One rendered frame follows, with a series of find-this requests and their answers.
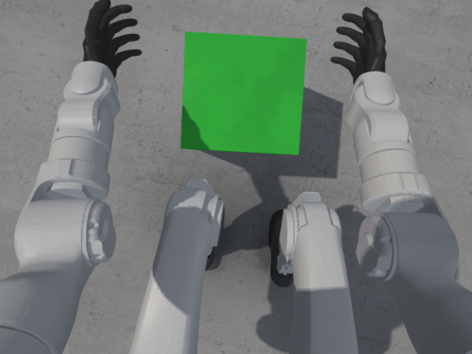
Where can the robot right forearm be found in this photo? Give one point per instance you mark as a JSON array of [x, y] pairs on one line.
[[390, 175]]

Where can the robot left forearm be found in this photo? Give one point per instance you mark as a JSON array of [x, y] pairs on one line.
[[77, 166]]

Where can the carton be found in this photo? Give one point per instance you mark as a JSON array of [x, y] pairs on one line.
[[242, 93]]

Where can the right robot upper arm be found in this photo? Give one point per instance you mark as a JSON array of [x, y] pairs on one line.
[[414, 257]]

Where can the right robot thigh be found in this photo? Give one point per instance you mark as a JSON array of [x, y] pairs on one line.
[[322, 321]]

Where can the right robot hand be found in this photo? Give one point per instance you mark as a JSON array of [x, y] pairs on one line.
[[370, 56]]

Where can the left robot hand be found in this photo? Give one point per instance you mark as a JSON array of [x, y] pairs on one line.
[[98, 44]]

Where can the left robot upper arm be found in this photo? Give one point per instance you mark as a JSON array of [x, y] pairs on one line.
[[59, 242]]

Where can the right robot shin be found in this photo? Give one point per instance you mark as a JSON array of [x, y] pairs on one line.
[[284, 265]]

